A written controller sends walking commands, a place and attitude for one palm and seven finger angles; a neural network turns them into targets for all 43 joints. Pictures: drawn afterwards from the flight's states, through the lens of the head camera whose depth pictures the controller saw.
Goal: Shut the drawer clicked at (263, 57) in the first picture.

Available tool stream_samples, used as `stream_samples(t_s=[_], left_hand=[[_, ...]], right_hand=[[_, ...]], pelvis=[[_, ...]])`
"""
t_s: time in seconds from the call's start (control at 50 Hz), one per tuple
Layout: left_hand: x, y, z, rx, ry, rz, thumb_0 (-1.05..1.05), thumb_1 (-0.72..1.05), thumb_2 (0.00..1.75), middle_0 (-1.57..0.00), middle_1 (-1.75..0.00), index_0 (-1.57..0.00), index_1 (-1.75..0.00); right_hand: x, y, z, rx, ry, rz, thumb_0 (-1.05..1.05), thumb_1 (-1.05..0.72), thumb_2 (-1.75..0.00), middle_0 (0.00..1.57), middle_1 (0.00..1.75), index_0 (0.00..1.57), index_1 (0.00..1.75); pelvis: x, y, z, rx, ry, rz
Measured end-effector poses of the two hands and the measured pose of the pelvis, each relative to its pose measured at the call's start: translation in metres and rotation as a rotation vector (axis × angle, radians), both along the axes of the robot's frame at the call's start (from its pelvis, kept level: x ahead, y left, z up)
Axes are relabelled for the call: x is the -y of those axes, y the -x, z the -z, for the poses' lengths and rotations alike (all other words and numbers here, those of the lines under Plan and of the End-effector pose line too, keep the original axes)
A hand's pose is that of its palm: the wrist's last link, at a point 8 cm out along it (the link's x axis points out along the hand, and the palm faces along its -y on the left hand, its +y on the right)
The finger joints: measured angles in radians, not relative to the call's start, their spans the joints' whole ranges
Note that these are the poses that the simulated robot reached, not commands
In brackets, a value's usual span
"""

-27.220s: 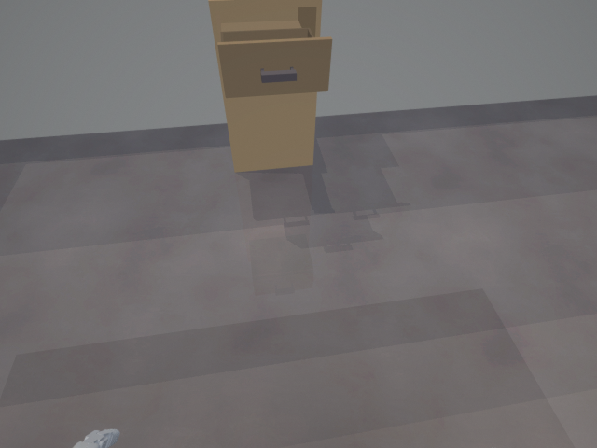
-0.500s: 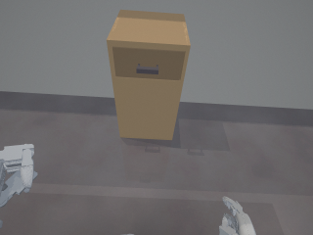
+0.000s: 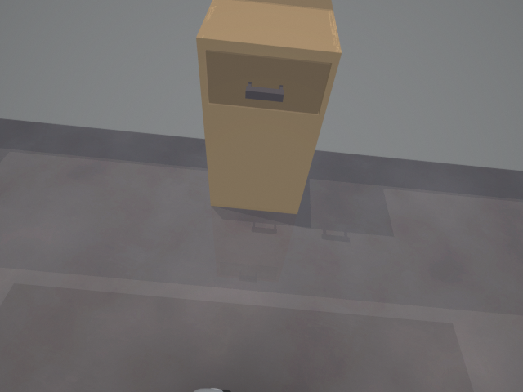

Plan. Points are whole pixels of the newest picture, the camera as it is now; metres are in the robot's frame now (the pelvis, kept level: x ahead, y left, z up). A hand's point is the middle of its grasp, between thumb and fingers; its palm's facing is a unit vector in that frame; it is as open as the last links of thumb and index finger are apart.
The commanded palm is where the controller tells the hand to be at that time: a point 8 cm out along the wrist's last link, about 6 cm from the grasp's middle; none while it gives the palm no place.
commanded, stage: let the arm hang, fingers relaxed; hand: left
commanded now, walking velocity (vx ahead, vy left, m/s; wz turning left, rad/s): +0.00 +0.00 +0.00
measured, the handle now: (265, 90) +0.96 +0.03 -0.09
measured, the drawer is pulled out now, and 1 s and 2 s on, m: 0.00 0.00 0.00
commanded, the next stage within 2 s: look to check the result in 0.70 s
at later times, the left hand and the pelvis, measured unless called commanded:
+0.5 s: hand out of the picture +0.06 +0.20 -0.16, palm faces -0.02 -0.96 -0.28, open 7.3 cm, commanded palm none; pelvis +0.02 -0.01 +0.01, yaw -1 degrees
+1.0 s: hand out of the picture +0.11 +0.21 -0.16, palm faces -0.05 -0.95 -0.30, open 7.4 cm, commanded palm none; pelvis +0.04 -0.02 +0.01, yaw -2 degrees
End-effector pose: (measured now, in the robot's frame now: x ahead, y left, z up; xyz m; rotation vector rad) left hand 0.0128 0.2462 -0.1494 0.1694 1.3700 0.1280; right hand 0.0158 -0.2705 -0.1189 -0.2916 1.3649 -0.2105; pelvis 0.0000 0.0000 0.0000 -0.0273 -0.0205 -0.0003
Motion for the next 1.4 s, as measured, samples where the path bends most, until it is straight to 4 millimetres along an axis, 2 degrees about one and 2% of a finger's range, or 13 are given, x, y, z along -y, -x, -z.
stream_samples(t_s=[0.06,0.12,0.16,0.22,0.32,0.48,0.58,0.68,0.8,0.98,1.16,1.4], left_hand=[[-0.010,0.029,-0.007,-0.076,-0.031,-0.020,0.01,0.90,0.90,-0.80,-0.97,-0.79,-1.00],[-0.018,0.050,-0.014,-0.137,-0.064,-0.031,0.01,0.91,0.90,-0.69,-0.84,-0.68,-0.86],[-0.022,0.058,-0.019,-0.165,-0.083,-0.033,0.01,0.91,0.90,-0.61,-0.75,-0.60,-0.77],[-0.025,0.058,-0.024,-0.176,-0.105,-0.032,0.01,0.91,0.90,-0.49,-0.62,-0.48,-0.63],[-0.023,0.034,-0.026,-0.119,-0.117,-0.021,0.01,0.91,0.90,-0.33,-0.45,-0.33,-0.45],[-0.006,-0.036,-0.025,0.048,-0.089,0.022,0.01,0.91,0.90,-0.23,-0.33,-0.22,-0.33],[0.005,-0.073,-0.026,0.126,-0.068,0.051,0.00,0.91,0.90,-0.21,-0.31,-0.21,-0.31],[0.009,-0.095,-0.027,0.157,-0.061,0.070,0.00,0.91,0.90,-0.21,-0.30,-0.20,-0.30],[0.005,-0.102,-0.029,0.138,-0.075,0.076,0.00,0.91,0.90,-0.21,-0.30,-0.20,-0.30],[-0.006,-0.093,-0.029,0.077,-0.106,0.066,0.01,0.91,0.90,-0.21,-0.30,-0.20,-0.30],[-0.008,-0.088,-0.029,0.047,-0.110,0.058,0.01,0.91,0.90,-0.21,-0.30,-0.20,-0.30],[-0.003,-0.099,-0.029,0.071,-0.098,0.059,0.01,0.91,0.90,-0.21,-0.30,-0.20,-0.30]], right_hand=[[-0.004,0.018,0.003,-0.071,-0.019,0.019,0.01,-0.91,-0.89,0.20,0.30,0.20,0.30],[-0.007,0.024,0.008,-0.086,-0.039,0.037,0.01,-0.91,-0.89,0.20,0.30,0.20,0.30],[-0.008,0.022,0.011,-0.078,-0.052,0.045,0.01,-0.91,-0.89,0.20,0.30,0.20,0.30],[-0.009,0.013,0.015,-0.051,-0.068,0.050,0.01,-0.91,-0.89,0.20,0.30,0.20,0.30],[-0.007,-0.010,0.018,0.011,-0.082,0.041,0.01,-0.91,-0.89,0.20,0.30,0.20,0.30],[0.003,-0.045,0.013,0.092,-0.071,0.021,0.00,-0.91,-0.89,0.20,0.30,0.20,0.30],[0.011,-0.057,0.007,0.119,-0.052,0.019,0.00,-0.91,-0.89,0.20,0.30,0.20,0.30],[0.019,-0.061,0.003,0.114,-0.036,0.024,0.00,-0.91,-0.89,0.20,0.30,0.20,0.30],[0.024,-0.058,0.003,0.083,-0.027,0.033,0.00,-0.91,-0.89,0.20,0.30,0.20,0.30],[0.028,-0.059,0.004,0.045,-0.023,0.038,0.01,-0.91,-0.89,0.20,0.30,0.20,0.30],[0.029,-0.075,0.003,0.063,-0.021,0.028,0.01,-0.91,-0.89,0.20,0.30,0.20,0.30],[0.029,-0.097,-0.001,0.108,-0.020,0.011,0.00,-0.91,-0.89,0.20,0.30,0.20,0.30]], pelvis=[[0.001,-0.001,-0.003,-0.004,-0.006,-0.003],[0.003,-0.002,-0.004,0.001,-0.008,-0.002],[0.003,-0.003,-0.004,0.006,-0.008,0.000],[0.005,-0.005,-0.005,0.010,-0.010,0.005],[0.007,-0.010,-0.005,0.017,-0.013,0.010],[0.012,-0.019,-0.007,0.021,-0.020,0.014],[0.016,-0.024,-0.008,0.021,-0.020,0.017],[0.018,-0.029,-0.009,0.016,-0.021,0.020],[0.020,-0.035,-0.010,0.009,-0.023,0.025],[0.022,-0.042,-0.010,0.005,-0.024,0.030],[0.021,-0.048,-0.011,0.004,-0.027,0.034],[0.022,-0.054,-0.011,0.004,-0.030,0.034]])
